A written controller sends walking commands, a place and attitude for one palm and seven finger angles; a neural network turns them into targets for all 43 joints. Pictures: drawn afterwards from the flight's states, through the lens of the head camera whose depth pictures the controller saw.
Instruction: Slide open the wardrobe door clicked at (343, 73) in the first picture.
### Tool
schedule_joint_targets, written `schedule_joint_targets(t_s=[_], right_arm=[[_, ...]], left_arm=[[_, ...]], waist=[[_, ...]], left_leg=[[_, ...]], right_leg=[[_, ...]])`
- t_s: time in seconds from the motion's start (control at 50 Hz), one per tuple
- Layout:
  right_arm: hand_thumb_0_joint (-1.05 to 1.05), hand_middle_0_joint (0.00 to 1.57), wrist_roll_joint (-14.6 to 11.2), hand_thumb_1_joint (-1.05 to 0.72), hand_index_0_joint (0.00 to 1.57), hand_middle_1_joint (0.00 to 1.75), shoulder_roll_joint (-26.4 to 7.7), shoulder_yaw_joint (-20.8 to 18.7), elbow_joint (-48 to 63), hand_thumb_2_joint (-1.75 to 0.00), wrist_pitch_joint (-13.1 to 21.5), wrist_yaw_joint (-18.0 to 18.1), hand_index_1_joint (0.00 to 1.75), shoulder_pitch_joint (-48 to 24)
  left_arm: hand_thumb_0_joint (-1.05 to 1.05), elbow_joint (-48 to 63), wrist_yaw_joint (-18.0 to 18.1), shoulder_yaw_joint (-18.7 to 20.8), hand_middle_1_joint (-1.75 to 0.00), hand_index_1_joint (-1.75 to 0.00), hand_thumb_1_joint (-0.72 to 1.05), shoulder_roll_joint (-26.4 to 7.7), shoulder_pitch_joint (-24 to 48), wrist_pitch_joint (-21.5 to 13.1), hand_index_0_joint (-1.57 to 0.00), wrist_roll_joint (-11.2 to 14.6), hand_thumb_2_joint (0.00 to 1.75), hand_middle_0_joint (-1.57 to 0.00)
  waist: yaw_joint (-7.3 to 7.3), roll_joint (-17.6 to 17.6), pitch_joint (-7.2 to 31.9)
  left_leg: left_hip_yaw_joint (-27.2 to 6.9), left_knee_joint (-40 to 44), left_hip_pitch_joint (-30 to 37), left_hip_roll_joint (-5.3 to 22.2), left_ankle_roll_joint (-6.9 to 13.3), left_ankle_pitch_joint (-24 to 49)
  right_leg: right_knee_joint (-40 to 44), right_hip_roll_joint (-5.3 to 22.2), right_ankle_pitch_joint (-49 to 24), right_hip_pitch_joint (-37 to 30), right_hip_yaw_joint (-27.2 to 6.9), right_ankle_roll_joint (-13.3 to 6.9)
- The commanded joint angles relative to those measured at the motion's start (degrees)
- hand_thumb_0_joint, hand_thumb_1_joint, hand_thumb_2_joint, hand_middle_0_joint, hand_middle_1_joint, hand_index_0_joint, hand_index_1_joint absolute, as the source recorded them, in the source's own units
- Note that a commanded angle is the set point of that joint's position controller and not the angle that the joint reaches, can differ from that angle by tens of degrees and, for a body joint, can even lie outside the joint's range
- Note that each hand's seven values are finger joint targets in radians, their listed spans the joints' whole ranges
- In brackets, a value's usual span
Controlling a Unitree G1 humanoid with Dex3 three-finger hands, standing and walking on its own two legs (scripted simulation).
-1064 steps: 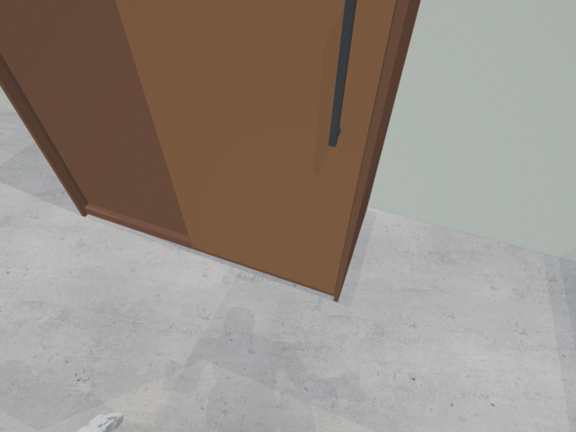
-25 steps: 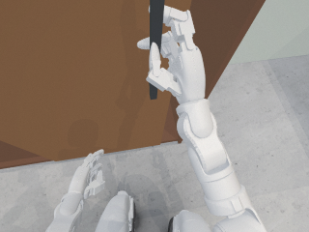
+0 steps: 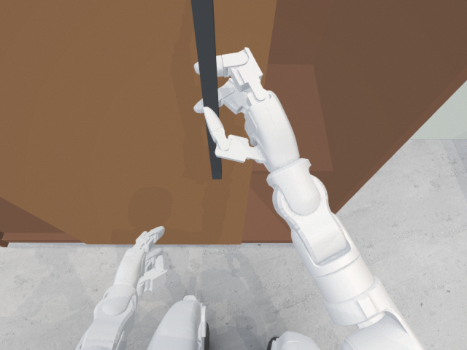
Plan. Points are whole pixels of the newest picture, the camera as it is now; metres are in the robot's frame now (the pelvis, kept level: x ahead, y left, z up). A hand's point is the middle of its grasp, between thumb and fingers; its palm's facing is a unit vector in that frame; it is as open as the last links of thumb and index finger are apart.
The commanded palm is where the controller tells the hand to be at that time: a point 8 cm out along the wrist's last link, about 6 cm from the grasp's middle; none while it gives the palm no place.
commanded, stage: step sideways, sliding the door along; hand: right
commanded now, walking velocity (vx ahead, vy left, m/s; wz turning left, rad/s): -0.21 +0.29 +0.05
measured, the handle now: (212, 101) +0.41 +0.04 +0.17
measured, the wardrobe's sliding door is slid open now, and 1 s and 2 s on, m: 0.25 0.44 0.44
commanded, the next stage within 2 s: stop walking and hold the door there in 1.84 s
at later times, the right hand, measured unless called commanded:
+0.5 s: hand (136, 140) +0.35 +0.12 +0.17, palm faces -0.31 +0.93 -0.19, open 7.2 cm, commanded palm +0.35 +0.12 +0.19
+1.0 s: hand (41, 142) +0.34 +0.23 +0.18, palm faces -0.13 +0.97 -0.19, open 7.2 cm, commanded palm +0.33 +0.25 +0.18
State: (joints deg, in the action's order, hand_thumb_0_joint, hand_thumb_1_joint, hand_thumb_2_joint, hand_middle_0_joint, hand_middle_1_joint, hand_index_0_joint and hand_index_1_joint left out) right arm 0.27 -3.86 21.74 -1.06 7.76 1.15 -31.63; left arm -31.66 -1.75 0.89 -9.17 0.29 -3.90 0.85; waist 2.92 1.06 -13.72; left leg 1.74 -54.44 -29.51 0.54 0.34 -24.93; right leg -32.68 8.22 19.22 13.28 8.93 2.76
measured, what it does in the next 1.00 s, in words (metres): steps to the left: left foot, then right foot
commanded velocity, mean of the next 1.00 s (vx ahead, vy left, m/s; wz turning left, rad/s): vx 0.08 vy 0.30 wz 0.01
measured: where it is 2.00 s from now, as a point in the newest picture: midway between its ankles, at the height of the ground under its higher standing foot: outside the picture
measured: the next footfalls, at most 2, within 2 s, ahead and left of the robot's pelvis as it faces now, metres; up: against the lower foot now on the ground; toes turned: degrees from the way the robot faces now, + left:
left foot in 0.12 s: +0.08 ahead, +0.17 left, +0.00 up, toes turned +6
right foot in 0.32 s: +0.02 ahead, -0.06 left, +0.00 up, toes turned -5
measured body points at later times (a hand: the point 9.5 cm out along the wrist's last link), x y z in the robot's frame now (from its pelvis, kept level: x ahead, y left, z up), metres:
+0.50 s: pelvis -0.06 +0.11 +0.00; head +0.04 +0.12 +0.43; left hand +0.12 +0.34 -0.12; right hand +0.36 +0.07 +0.18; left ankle -0.06 +0.25 -0.69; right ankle -0.02 -0.05 -0.73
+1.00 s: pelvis -0.08 +0.29 +0.00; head +0.01 +0.28 +0.44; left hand +0.13 +0.49 -0.12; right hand +0.34 +0.18 +0.19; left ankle +0.00 +0.46 -0.67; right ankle -0.08 +0.09 -0.73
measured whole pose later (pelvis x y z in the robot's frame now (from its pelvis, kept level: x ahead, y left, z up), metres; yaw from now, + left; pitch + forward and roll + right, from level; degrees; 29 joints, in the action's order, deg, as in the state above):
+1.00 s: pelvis -0.08 +0.29 +0.00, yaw -2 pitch -2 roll +2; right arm -3.9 -6.2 13.4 -23.7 4.3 4.0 -48.7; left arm -35.9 -1.6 2.5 -11.3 -4.5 -1.7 2.8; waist 7.5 2.8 -14.8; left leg 0.5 -55.6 -30.8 4.3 1.1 -19.3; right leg -31.4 12.4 15.1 13.5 1.0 6.3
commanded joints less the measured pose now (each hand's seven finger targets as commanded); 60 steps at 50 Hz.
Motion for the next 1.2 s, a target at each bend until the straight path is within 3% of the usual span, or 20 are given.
schedule_joint_targets(t_s=[0.0,0.08,0.12,0.16,0.26,0.32,0.38,0.54,0.62,0.64,0.68,0.72,0.76,0.8,0.9,1.02,1.08,1.12,1.14,1.18], right_arm=[[0.00,0.45,2.4,-0.90,0.45,1.40,6.4,-0.7,14.4,-0.90,5.2,-0.3,1.40,-28.5],[0.00,0.45,1.7,-0.90,0.45,1.40,5.1,-1.5,15.7,-0.90,5.4,-0.3,1.40,-29.2],[0.00,0.45,1.1,-0.90,0.45,1.40,2.6,-2.5,16.7,-0.90,5.0,0.5,1.40,-28.1],[0.00,0.45,0.0,-0.90,0.45,1.40,3.1,-1.9,17.0,-0.90,4.4,0.9,1.40,-23.7],[0.00,0.45,-0.2,-0.90,0.45,1.40,4.1,-1.5,17.6,-0.90,5.7,1.1,1.40,-30.1],[0.00,0.45,-0.8,-0.90,0.45,1.40,6.0,-0.8,14.1,-0.90,5.5,-0.2,1.40,-33.5],[0.00,0.45,-0.4,-0.90,0.45,1.40,5.6,-2.3,11.6,-0.90,4.2,-0.7,1.40,-40.4],[0.00,0.45,-2.2,-0.90,0.45,1.40,7.7,-1.6,2.7,-0.90,2.8,0.3,1.40,-43.7],[0.00,0.45,-1.2,-0.90,0.45,1.40,5.4,-2.1,1.4,-0.90,1.9,1.8,1.40,-44.9],[0.00,0.45,-1.1,-0.90,0.45,1.40,4.6,-3.2,-1.5,-0.90,2.0,1.7,1.40,-43.9],[0.00,0.45,-1.3,-0.90,0.45,1.40,9.9,0.5,0.0,-0.90,2.9,1.3,1.40,-46.1],[0.00,0.45,-1.6,-0.90,0.45,1.40,12.4,2.7,0.6,-0.90,4.7,1.2,1.40,-49.4],[0.00,0.45,-3.0,-0.90,0.45,1.40,13.9,5.0,1.9,-0.90,6.0,0.1,1.40,-48.6],[0.00,0.45,-3.2,-0.90,0.45,1.40,13.9,3.2,-8.5,-0.90,3.7,-0.6,1.40,-47.6],[0.00,0.45,-1.9,-0.90,0.45,1.40,10.7,1.9,-3.0,-0.90,3.0,-1.5,1.40,-53.1],[0.00,0.45,-3.6,-0.90,0.45,1.40,9.5,-0.4,-4.6,-0.90,2.9,-1.3,1.40,-47.4],[0.00,0.45,-2.8,-0.90,0.45,1.40,6.0,-2.8,-0.9,-0.90,3.5,-0.3,1.40,-44.4],[0.00,0.45,-1.7,-0.90,0.45,1.40,-0.8,-6.5,0.7,-0.90,2.7,1.5,1.40,-40.5],[0.00,0.45,-1.8,-0.90,0.45,1.40,-3.5,-8.9,1.7,-0.90,2.3,1.5,1.40,-38.5],[0.00,0.45,-3.0,-0.90,0.45,1.40,0.4,-6.4,7.2,-0.90,2.3,1.4,1.40,-40.3]], left_arm=[[0.00,6.9,0.4,2.0,-0.30,-0.30,0.90,-6.1,1.6,-1.5,-0.20,0.1,0.90,-0.20],[0.00,7.2,1.2,0.1,-0.30,-0.30,0.90,-4.4,2.0,-0.6,-0.20,2.3,0.90,-0.20],[0.00,8.0,2.7,-0.8,-0.30,-0.30,0.90,-1.6,4.2,-0.6,-0.20,3.2,0.90,-0.20],[0.00,6.9,3.3,-1.0,-0.30,-0.30,0.90,-2.0,3.1,-2.9,-0.20,2.1,0.90,-0.20],[0.00,2.9,2.8,0.9,-0.30,-0.30,0.90,-3.7,2.6,-2.0,-0.20,1.0,0.90,-0.20],[0.00,5.4,1.0,4.4,-0.30,-0.30,0.90,-8.0,-0.7,-1.5,-0.20,0.6,0.90,-0.20],[0.00,4.4,-0.5,3.3,-0.30,-0.30,0.90,-7.9,2.9,-1.5,-0.20,0.3,0.90,-0.20],[0.00,4.1,0.8,2.5,-0.30,-0.30,0.90,-9.2,-0.2,-0.1,-0.20,2.5,0.90,-0.20],[0.00,2.8,2.8,1.8,-0.30,-0.30,0.90,-5.8,1.0,-0.5,-0.20,4.0,0.90,-0.20],[0.00,2.1,3.2,2.4,-0.30,-0.30,0.90,-6.5,1.9,-0.8,-0.20,3.2,0.90,-0.20],[0.00,0.6,3.5,2.3,-0.30,-0.30,0.90,-5.3,-0.1,-2.1,-0.20,2.3,0.90,-0.20],[0.00,-0.5,3.1,2.3,-0.30,-0.30,0.90,-5.4,-2.3,-2.4,-0.20,1.9,0.90,-0.20],[0.00,1.1,1.7,4.7,-0.30,-0.30,0.90,-10.8,-4.4,-1.9,-0.20,1.2,0.90,-0.20],[0.00,2.9,-0.5,5.0,-0.30,-0.30,0.90,-12.4,-2.3,-0.7,-0.20,2.2,0.90,-0.20],[0.00,2.5,0.0,4.5,-0.30,-0.30,0.90,-10.4,-0.7,-0.2,-0.20,1.9,0.90,-0.20],[0.00,5.0,1.3,3.6,-0.30,-0.30,0.90,-9.3,-1.0,0.3,-0.20,3.5,0.90,-0.20],[0.00,5.2,1.4,2.6,-0.30,-0.30,0.90,-7.0,-1.1,0.6,-0.20,4.7,0.90,-0.20],[0.00,5.0,2.6,1.8,-0.30,-0.30,0.90,-3.6,0.4,-0.1,-0.20,4.0,0.90,-0.20],[0.00,4.0,3.1,3.1,-0.30,-0.30,0.90,-5.7,-0.1,0.2,-0.20,2.9,0.90,-0.20],[0.00,3.0,3.9,3.0,-0.30,-0.30,0.90,-5.7,0.8,-1.3,-0.20,2.5,0.90,-0.20]], waist=[[-6.03,7.2,32.9],[-5.83,3.1,33.4],[-4.77,-14.6,32.5],[-2.41,-20.3,30.9],[-6.43,-13.0,35.5],[-6.42,7.3,39.2],[-5.44,6.5,34.5],[-6.27,8.2,33.7],[-4.85,-19.4,33.5],[-3.47,-27.0,31.2],[-4.48,-21.1,29.3],[-8.58,-9.0,31.8],[-8.01,9.5,35.1],[-5.89,-2.6,33.2],[-5.18,9.7,30.6],[-5.60,13.7,30.4],[-4.57,3.2,32.3],[-3.75,-17.6,30.7],[-2.43,-28.1,32.7],[-4.02,-24.8,29.1]], left_leg=[[-0.1,6.8,-1.0,2.2,-0.4,4.8],[3.5,24.0,18.2,0.6,-0.2,24.7],[-9.8,26.9,27.8,13.7,5.9,70.6],[-13.8,25.4,25.3,17.3,10.1,79.0],[-0.7,18.3,26.3,8.3,5.3,60.5],[-2.4,-2.3,-1.5,1.5,0.3,-0.6],[-9.0,-11.1,-1.1,4.5,0.6,2.9],[3.4,21.5,19.3,-1.0,0.0,8.0],[-12.5,29.4,34.2,14.0,9.3,51.4],[-15.7,27.1,35.9,15.1,11.5,57.8],[-8.4,23.1,34.2,11.6,10.6,63.5],[3.2,6.7,24.8,6.8,5.7,58.5],[0.1,-13.2,-11.2,0.8,2.1,-1.8],[-8.3,-19.4,-12.6,3.0,2.9,-1.7],[-3.3,-5.2,-0.9,4.9,1.0,7.0],[3.9,10.1,10.2,0.7,-0.4,6.9],[4.9,26.8,23.3,0.2,-0.5,23.8],[-13.9,29.0,31.5,13.8,5.8,55.0],[-19.6,29.6,29.2,16.9,9.0,54.1],[-15.0,26.1,25.8,14.4,9.8,56.2]], right_leg=[[1.5,17.7,-59.8,-27.2,-7.4,-8.1],[-9.9,12.2,-44.3,-15.5,-2.5,-4.6],[-23.4,-0.9,3.9,1.8,-0.8,0.1],[-26.1,-5.0,20.0,6.9,-8.5,-0.7],[5.7,-4.1,-9.0,-5.7,-2.3,0.9],[6.1,21.6,-56.5,-27.8,-24.8,-11.9],[6.6,22.4,-35.5,-15.7,-21.0,-13.5],[-1.0,11.6,-24.9,-9.3,-11.1,-7.6],[-24.8,-7.0,13.4,13.5,-5.0,-1.3],[-29.3,-6.0,16.5,16.4,-7.0,-2.1],[-18.2,-5.4,14.1,12.6,-5.6,-2.5],[9.4,-5.2,-12.6,-7.5,-1.4,-2.2],[5.6,18.5,-58.8,-37.7,-28.2,-10.6],[5.8,24.9,-49.3,-29.6,-30.7,-16.3],[8.0,16.6,-29.7,-16.2,-11.3,-11.2],[3.5,13.7,-30.9,-13.9,-5.4,-8.2],[-11.5,5.3,-17.4,-8.2,-3.3,-5.1],[-26.5,-5.2,15.5,11.7,-3.0,-0.8],[-34.8,-6.4,21.1,11.9,-7.0,-0.3],[-33.4,-4.3,18.5,10.8,-9.9,-1.1]])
